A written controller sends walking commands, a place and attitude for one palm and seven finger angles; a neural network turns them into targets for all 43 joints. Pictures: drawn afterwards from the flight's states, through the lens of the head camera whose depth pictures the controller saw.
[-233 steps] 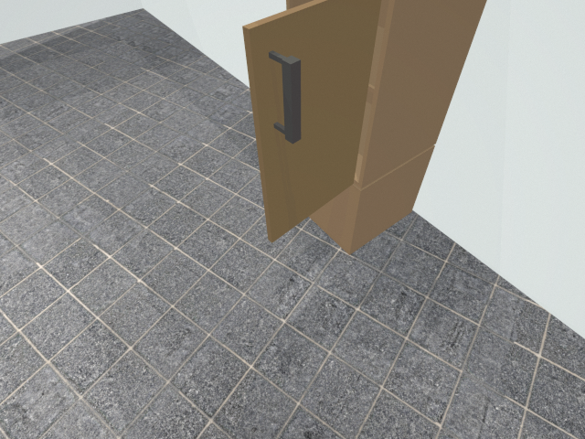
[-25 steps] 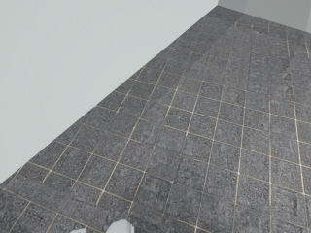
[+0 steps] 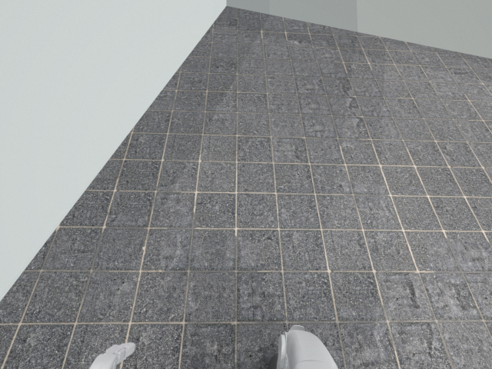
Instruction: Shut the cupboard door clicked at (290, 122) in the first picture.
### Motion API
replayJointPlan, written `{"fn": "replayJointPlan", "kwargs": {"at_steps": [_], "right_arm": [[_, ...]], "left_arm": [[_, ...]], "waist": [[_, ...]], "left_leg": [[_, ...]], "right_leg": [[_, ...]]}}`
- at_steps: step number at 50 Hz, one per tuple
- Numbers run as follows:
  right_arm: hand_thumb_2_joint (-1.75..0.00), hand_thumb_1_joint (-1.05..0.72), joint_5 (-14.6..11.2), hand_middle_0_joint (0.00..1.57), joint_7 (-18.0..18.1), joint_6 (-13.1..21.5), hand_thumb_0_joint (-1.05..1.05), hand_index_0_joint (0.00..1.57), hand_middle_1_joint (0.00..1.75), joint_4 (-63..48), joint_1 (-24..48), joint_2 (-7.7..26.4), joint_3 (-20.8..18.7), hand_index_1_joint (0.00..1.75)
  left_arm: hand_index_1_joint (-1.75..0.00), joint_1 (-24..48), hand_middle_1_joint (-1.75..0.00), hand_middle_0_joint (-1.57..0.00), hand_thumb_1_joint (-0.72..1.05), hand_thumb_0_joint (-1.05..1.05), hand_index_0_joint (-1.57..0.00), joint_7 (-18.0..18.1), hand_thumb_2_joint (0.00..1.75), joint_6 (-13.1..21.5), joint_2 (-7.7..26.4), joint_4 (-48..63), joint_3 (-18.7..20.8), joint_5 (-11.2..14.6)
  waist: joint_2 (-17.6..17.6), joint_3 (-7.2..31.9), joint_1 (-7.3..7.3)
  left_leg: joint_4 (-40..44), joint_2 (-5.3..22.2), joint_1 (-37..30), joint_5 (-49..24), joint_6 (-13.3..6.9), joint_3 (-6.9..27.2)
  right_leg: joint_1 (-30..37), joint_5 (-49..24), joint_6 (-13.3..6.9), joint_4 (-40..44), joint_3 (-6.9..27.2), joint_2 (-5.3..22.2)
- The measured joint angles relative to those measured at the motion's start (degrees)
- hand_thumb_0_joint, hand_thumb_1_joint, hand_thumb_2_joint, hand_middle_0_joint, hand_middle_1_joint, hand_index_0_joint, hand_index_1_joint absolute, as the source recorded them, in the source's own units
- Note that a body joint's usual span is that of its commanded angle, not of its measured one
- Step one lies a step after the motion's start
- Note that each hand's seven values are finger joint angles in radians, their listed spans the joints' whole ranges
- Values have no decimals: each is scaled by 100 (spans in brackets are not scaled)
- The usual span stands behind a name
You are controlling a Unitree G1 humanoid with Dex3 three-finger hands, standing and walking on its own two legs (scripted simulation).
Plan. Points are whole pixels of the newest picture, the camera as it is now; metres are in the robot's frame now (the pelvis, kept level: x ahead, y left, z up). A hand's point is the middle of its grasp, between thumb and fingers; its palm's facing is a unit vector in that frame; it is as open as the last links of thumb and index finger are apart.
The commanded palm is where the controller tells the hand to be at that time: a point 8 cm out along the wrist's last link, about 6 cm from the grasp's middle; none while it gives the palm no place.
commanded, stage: walk around to get in front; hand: left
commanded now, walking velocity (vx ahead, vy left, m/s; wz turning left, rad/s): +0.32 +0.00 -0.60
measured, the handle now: out of the picture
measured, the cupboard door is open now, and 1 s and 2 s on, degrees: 96 96 96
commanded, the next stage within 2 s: walk to a spot facing it in 0.52 s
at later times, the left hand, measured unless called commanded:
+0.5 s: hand (189, 287) +0.28 +0.12 -0.15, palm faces -0.13 -0.96 -0.26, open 7.2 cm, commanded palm none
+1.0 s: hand (213, 176) +0.58 +0.10 -0.17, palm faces -0.11 -0.98 -0.16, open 7.2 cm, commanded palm none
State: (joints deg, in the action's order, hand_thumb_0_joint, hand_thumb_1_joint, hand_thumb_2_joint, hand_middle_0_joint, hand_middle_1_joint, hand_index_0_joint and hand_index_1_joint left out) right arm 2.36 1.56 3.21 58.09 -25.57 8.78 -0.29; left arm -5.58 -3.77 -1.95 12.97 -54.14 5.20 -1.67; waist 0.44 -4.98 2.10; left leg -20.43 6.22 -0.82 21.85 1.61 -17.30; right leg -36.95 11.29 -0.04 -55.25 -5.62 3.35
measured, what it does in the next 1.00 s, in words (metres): walks ahead: right foot, then left foot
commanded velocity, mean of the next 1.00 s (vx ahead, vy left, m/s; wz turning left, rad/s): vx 0.20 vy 0.00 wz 0.04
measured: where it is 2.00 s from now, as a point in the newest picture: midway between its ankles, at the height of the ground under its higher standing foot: (280, 282)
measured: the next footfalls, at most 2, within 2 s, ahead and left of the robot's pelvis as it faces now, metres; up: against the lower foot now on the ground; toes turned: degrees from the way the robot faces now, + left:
right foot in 0.14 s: +0.18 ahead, -0.10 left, +0.00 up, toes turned -11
left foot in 0.70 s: +0.51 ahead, -0.04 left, +0.00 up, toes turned -10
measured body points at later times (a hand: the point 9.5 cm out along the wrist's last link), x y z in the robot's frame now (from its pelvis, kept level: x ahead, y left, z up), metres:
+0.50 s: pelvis +0.24 -0.07 +0.00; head +0.27 -0.11 +0.45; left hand +0.29 +0.17 -0.13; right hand +0.32 -0.33 -0.14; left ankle +0.35 +0.09 -0.66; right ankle +0.14 -0.09 -0.74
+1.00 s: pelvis +0.46 -0.07 +0.01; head +0.51 -0.04 +0.45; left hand +0.59 +0.15 -0.16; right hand +0.40 -0.31 -0.13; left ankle +0.47 -0.03 -0.74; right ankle +0.45 -0.27 -0.63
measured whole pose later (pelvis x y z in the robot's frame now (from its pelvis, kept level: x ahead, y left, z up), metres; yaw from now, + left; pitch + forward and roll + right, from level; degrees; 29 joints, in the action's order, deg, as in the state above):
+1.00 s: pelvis +0.46 -0.07 +0.01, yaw -9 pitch +1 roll -3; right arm 0.8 1.7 0.9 61.2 -18.8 10.2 -1.4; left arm -8.2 1.2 -0.2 10.9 -56.4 4.3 -1.1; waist 0.9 -3.7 0.6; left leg -24.3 -3.4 13.3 12.1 -6.4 -0.8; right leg -34.7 14.8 5.0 -66.7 2.5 3.6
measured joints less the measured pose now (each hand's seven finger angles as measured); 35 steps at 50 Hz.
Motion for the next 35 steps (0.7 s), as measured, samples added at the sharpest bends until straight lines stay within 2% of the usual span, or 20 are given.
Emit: {"fn": "replayJointPlan", "kwargs": {"at_steps": [4,6,7,8,9,10,12,15,17,23,28,31,33,35], "right_arm": [[-90,-91,-6,20,-15,-76,0,20,29,221,-355,46,-14,30],[-90,-90,-49,20,-49,-149,0,20,29,345,-519,28,-11,30],[-90,-90,-102,20,-79,-202,1,20,29,374,-586,7,-4,30],[-90,-90,-149,20,-101,-284,1,20,30,406,-492,31,-13,30],[-90,-90,-169,20,-112,-354,1,20,30,407,-324,63,-46,30],[-90,-91,-171,20,-119,-392,1,20,30,362,-145,91,-88,30],[-90,-91,-141,20,-127,-404,1,20,29,198,245,130,-146,30],[-90,-91,-88,20,-139,-330,1,20,29,-134,822,152,-187,30],[-90,-91,-71,20,-150,-271,1,19,29,-331,1129,159,-201,30],[-90,-91,-87,20,-185,-238,0,19,29,-533,1844,263,-228,30],[-90,-91,-110,20,-241,-301,0,19,29,-514,2266,296,-209,30],[-90,-91,-118,20,-275,-304,0,19,29,-536,2497,230,-166,30],[-90,-91,-122,20,-268,-236,0,19,29,-561,2597,162,-122,30],[-90,-91,-116,20,-239,-101,0,19,29,-549,2544,107,-62,30]], "left_arm": [[-30,382,-30,-19,92,1,-20,-11,90,70,-82,121,-86,18],[-30,431,-30,-19,92,1,-20,-4,90,217,-72,219,-108,22],[-30,402,-30,-20,92,1,-20,14,90,321,-47,280,-116,26],[-30,375,-30,-20,91,1,-20,70,90,401,-64,302,-106,71],[-30,334,-30,-20,91,1,-20,126,90,427,-87,293,-110,118],[-30,272,-30,-20,91,1,-20,173,90,418,-109,258,-129,148],[-30,78,-30,-20,91,0,-20,240,90,391,-148,148,-170,160],[-30,-252,-30,-20,92,0,-20,293,90,432,-235,-53,-193,135],[-30,-444,-30,-20,94,-1,-21,347,90,520,-218,-128,-98,156],[-30,-1068,-30,-20,94,-1,-20,334,90,672,-231,-400,-133,132],[-30,-1673,-30,-20,93,0,-20,424,90,703,-370,-603,-231,110],[-30,-2024,-30,-20,92,0,-20,470,90,679,-452,-754,-292,97],[-30,-2195,-30,-20,92,0,-20,482,90,651,-495,-901,-328,89],[-30,-2339,-30,-20,91,1,-20,496,90,618,-537,-1081,-353,115]], "waist": [[-108,-136,182],[-40,-141,157],[74,-84,95],[70,-110,52],[27,-173,85],[-21,-206,132],[-60,-164,177],[-48,-46,149],[-50,45,64],[-160,237,-250],[-191,296,-525],[-113,261,-650],[-40,205,-651],[-56,186,-557]], "left_leg": [[-338,172,-314,460,227,-256],[-1251,330,-208,674,302,-299],[-2224,347,119,618,286,-142],[-3357,342,560,717,257,256],[-4331,296,1015,689,212,697],[-4974,262,1444,479,181,1023],[-5386,263,2196,-8,174,1342],[-4956,311,3011,-499,195,1545],[-4555,312,3377,-708,227,1651],[-3853,180,3842,-1113,266,1722],[-3330,-83,3785,-1118,184,1487],[-2692,-292,3574,-1004,85,1282],[-2078,-505,3275,-936,-40,1131],[-1383,-656,2745,-1478,-291,985]], "right_leg": [[469,320,-275,1137,-329,-250],[1008,301,-491,1674,-433,-396],[1136,55,-677,1773,-355,-375],[1100,167,-770,1511,-305,-431],[1183,391,-804,1382,-294,-500],[1332,555,-804,1431,-294,-568],[1641,592,-736,1818,-221,-681],[2065,382,-752,2555,0,-801],[2312,293,-768,2963,148,-847],[3052,422,-719,3603,511,-913],[3716,774,-653,3850,756,-917],[4079,1028,-605,3923,933,-888],[4256,1235,-551,3766,995,-858],[4197,1405,-406,2986,900,-918]]}}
